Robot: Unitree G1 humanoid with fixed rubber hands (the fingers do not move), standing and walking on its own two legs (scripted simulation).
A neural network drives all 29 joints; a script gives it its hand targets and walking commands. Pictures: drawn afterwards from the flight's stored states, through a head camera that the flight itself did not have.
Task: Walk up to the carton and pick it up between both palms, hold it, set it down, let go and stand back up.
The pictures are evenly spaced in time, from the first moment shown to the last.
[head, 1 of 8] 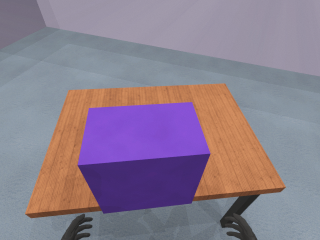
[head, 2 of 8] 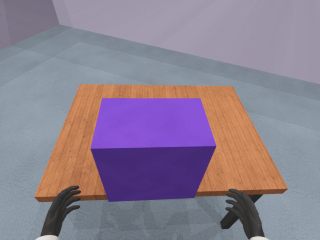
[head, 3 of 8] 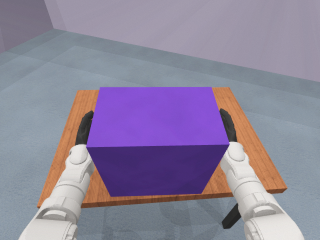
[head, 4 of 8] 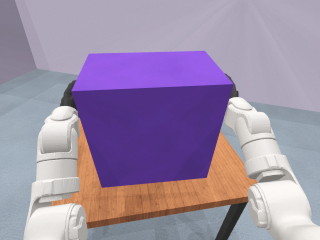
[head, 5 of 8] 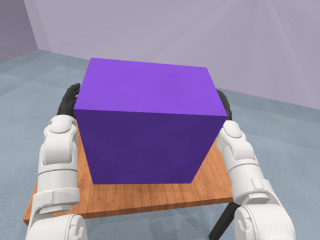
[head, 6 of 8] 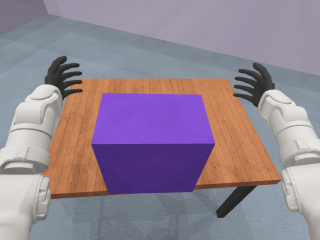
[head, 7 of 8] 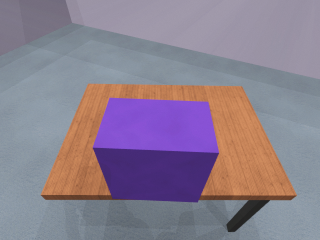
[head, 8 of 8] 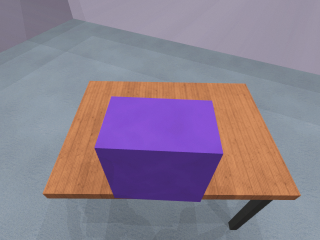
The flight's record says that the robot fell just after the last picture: no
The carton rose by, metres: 0.24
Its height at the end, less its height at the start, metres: +0.00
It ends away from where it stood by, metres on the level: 0.01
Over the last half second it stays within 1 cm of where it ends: yes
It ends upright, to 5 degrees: yes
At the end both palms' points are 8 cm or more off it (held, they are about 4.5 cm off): yes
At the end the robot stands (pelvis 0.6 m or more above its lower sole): yes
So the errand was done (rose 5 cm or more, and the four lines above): yes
